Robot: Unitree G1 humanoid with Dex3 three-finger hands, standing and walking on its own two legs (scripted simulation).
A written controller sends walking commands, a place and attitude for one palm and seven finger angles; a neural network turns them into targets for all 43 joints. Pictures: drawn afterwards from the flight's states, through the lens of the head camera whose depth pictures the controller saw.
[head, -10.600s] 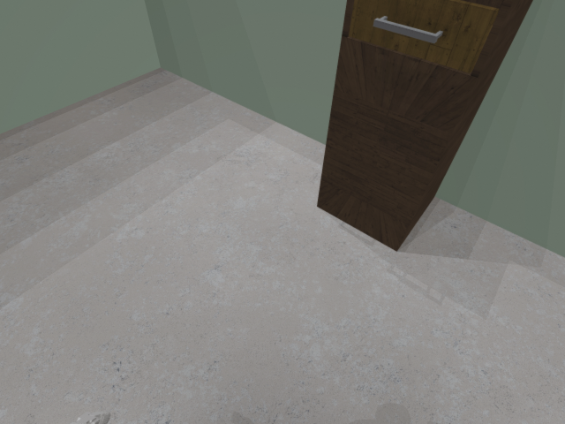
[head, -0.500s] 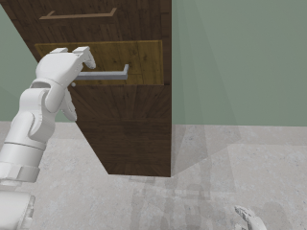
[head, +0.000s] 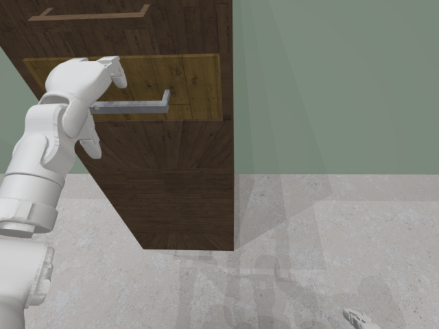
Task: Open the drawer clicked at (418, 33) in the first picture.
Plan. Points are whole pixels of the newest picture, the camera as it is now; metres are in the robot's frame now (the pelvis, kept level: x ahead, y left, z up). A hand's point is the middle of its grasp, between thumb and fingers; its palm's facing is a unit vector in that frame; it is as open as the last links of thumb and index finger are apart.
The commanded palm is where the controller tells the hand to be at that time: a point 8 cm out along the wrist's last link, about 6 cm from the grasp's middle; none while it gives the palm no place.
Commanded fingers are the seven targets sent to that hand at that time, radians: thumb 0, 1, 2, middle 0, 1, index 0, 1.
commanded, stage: move the hooked fingers above the handle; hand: left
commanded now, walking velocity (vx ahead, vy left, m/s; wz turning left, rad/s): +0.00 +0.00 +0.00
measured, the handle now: (126, 101) +0.52 +0.23 +0.14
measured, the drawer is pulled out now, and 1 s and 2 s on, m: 0.00 0.00 0.00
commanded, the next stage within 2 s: lower the fingers behind the handle in 1.50 s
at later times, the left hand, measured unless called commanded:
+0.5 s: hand (103, 94) +0.47 +0.24 +0.19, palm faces +0.01 -0.02 -1.00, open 13.8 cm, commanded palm +0.45 +0.24 +0.25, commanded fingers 0.00 -0.50 0.30 -0.30 -1.20 -0.30 -1.20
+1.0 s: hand (105, 96) +0.46 +0.23 +0.19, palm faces +0.00 -0.01 -1.00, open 13.8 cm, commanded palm +0.45 +0.24 +0.26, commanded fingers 0.00 -0.50 0.30 -0.30 -1.20 -0.30 -1.20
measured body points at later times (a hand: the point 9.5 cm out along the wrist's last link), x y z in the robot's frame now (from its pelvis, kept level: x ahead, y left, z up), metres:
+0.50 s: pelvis +0.00 +0.01 +0.00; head +0.04 -0.01 +0.45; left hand +0.46 +0.23 +0.25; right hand +0.05 -0.27 -0.14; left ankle +0.03 +0.12 -0.73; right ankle -0.06 -0.11 -0.73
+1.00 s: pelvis +0.00 +0.00 +0.00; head +0.03 -0.01 +0.45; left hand +0.46 +0.23 +0.25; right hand +0.09 -0.26 -0.13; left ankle +0.03 +0.12 -0.73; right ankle -0.06 -0.11 -0.73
